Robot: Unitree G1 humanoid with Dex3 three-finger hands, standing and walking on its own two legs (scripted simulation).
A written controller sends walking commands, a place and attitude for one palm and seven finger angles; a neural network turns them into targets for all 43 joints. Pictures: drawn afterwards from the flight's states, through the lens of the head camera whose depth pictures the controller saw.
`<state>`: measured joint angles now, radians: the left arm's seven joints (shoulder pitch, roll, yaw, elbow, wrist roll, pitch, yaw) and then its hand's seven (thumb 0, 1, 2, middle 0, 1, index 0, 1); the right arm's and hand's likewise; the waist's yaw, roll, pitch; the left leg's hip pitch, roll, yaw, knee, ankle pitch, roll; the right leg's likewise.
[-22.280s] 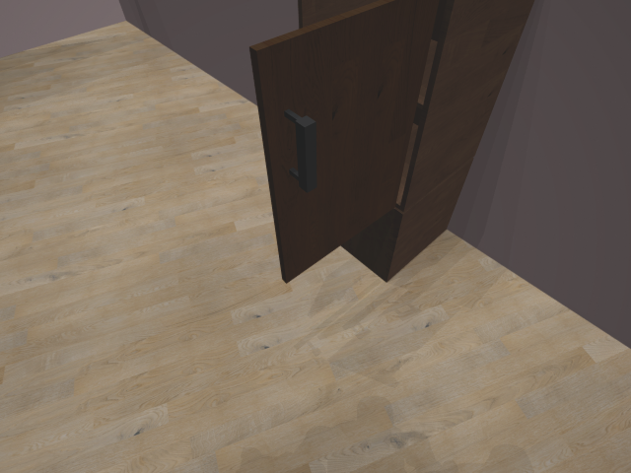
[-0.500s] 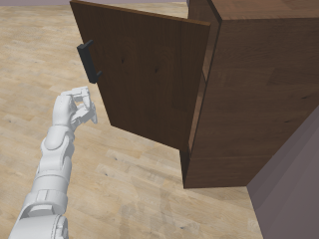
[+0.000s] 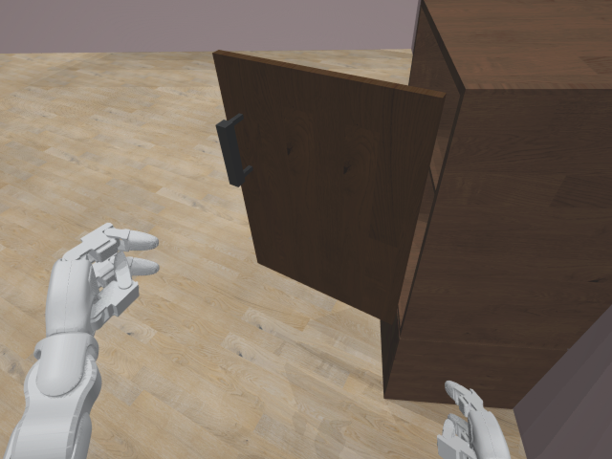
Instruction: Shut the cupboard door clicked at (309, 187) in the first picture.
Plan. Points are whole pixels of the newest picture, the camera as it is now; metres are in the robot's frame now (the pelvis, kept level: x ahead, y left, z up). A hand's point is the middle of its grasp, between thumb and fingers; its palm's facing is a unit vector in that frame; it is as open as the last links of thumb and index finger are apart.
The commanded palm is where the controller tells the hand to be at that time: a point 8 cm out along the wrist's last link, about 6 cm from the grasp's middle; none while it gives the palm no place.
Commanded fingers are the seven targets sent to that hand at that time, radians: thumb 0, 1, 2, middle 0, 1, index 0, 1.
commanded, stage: draw the hand back to the body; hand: left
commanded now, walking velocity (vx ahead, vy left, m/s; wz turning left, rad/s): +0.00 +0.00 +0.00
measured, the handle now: (237, 150) +0.66 +0.22 +0.06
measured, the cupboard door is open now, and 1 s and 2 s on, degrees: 65 65 65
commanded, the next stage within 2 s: step back with the hand held close in 0.64 s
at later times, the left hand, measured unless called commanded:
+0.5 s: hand (70, 333) +0.19 +0.27 +0.15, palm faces +0.49 -0.77 -0.41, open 7.3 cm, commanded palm +0.14 +0.30 +0.17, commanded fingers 0.00 0.90 0.90 -0.20 -0.30 -0.20 -0.30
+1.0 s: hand (68, 332) +0.20 +0.28 +0.14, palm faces +0.39 -0.78 -0.49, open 7.4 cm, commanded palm +0.14 +0.31 +0.17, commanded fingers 0.00 0.90 0.90 -0.20 -0.30 -0.20 -0.30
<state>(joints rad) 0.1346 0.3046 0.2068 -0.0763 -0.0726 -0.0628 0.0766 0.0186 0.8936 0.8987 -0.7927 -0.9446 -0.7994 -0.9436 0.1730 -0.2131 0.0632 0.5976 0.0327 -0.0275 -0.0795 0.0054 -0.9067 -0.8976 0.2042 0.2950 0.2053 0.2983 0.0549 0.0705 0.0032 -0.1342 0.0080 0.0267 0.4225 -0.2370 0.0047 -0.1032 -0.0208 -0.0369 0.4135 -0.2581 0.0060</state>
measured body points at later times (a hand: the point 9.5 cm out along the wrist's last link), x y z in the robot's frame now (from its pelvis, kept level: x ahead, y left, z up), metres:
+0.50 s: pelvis +0.01 -0.01 +0.00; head +0.00 -0.04 +0.45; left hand +0.16 +0.31 +0.17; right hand +0.20 -0.22 -0.09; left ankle +0.00 +0.12 -0.74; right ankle -0.02 -0.12 -0.74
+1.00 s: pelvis +0.00 +0.01 +0.00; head +0.01 -0.01 +0.45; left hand +0.17 +0.31 +0.17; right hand +0.18 -0.24 -0.10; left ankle +0.00 +0.12 -0.74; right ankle -0.02 -0.12 -0.74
